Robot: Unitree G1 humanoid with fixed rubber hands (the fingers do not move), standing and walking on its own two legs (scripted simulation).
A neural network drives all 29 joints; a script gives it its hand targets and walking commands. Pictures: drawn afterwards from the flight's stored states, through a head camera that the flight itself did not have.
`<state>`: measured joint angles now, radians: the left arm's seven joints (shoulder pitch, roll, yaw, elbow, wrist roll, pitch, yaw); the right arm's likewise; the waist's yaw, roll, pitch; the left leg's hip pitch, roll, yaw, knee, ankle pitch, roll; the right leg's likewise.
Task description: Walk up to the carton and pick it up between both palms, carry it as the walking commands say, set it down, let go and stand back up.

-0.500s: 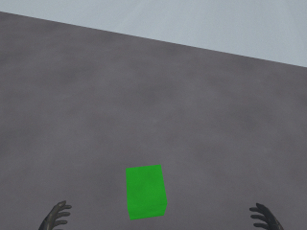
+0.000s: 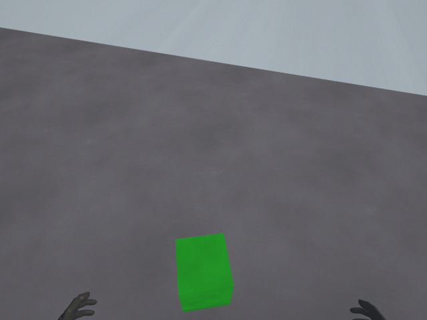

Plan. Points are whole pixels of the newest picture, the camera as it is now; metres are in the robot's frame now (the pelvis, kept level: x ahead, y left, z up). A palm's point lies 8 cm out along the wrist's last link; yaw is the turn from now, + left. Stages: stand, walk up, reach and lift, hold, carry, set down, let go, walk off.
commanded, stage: stand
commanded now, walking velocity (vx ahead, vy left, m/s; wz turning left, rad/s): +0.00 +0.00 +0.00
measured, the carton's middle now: (203, 272) +0.42 +0.05 -0.65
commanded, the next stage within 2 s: none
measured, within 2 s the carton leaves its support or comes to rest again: neither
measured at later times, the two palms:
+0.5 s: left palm out of the picture +0.08 +0.30 -0.10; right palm out of the picture +0.07 -0.31 -0.09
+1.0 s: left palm out of the picture +0.07 +0.30 -0.10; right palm out of the picture +0.07 -0.32 -0.10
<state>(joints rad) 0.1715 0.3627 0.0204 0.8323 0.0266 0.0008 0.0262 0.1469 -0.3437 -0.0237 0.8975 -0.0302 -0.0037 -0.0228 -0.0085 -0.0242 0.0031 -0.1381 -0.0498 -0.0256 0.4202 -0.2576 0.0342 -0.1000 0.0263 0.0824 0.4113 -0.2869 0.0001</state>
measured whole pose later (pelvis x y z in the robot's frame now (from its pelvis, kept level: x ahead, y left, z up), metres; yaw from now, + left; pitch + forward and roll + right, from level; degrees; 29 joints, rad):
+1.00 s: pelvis -0.02 -0.01 +0.01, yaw +0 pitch -2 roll +0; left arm 0.13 0.39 0.01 1.00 0.01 -0.01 0.01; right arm 0.11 -0.38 -0.01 1.05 -0.01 -0.02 -0.01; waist -0.01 -0.01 0.03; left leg -0.12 -0.04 -0.04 0.34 -0.18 0.02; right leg -0.07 0.03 0.07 0.32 -0.21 -0.01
